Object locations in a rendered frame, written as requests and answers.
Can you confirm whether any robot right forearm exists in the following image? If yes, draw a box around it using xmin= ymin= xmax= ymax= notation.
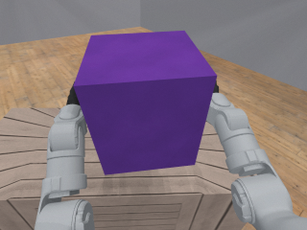
xmin=206 ymin=92 xmax=293 ymax=210

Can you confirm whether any robot right upper arm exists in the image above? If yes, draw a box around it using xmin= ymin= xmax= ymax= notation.
xmin=230 ymin=172 xmax=307 ymax=230

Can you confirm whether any robot left forearm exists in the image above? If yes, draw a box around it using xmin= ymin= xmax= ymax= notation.
xmin=34 ymin=103 xmax=87 ymax=230

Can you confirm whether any robot left upper arm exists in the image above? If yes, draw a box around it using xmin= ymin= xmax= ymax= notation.
xmin=35 ymin=199 xmax=95 ymax=230

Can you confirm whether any pedestal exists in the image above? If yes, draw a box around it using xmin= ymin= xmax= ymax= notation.
xmin=0 ymin=107 xmax=257 ymax=230

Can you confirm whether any robot right hand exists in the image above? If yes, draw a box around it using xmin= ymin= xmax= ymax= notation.
xmin=213 ymin=81 xmax=219 ymax=93

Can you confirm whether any robot left hand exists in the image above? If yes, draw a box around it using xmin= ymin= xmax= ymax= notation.
xmin=66 ymin=82 xmax=80 ymax=105

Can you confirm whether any carton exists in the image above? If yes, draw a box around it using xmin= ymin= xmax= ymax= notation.
xmin=73 ymin=31 xmax=217 ymax=175

